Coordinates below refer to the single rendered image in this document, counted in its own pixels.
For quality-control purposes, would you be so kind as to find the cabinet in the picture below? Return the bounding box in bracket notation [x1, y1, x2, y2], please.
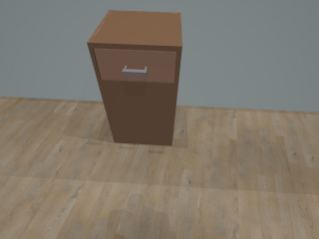
[87, 10, 182, 146]

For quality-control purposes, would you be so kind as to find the handle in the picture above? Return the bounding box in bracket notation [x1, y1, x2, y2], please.
[122, 66, 148, 77]

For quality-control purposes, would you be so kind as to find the drawer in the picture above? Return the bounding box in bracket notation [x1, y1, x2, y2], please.
[94, 48, 176, 83]

